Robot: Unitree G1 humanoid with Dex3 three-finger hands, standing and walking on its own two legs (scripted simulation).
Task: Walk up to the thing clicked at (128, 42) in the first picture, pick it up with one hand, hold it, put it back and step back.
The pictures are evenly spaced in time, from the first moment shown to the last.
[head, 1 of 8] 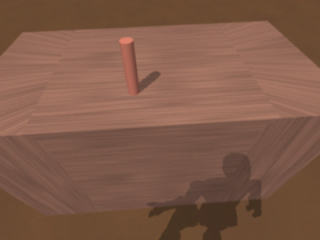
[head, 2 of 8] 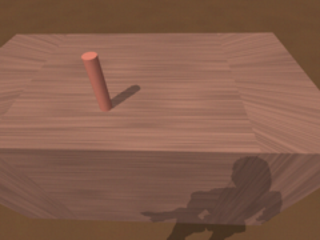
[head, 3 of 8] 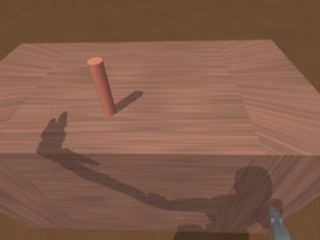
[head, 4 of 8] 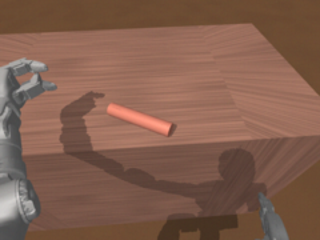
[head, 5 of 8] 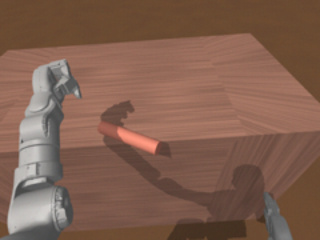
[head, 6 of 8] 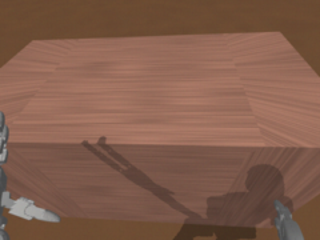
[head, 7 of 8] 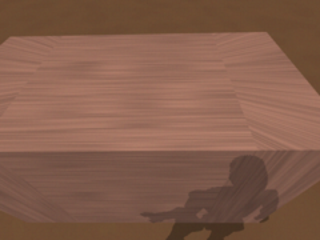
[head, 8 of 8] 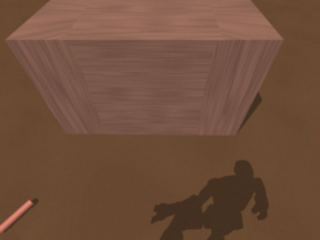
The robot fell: no
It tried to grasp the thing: yes
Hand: left
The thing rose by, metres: 0.00
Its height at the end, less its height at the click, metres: -0.88
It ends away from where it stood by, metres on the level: 1.05
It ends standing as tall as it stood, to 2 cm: no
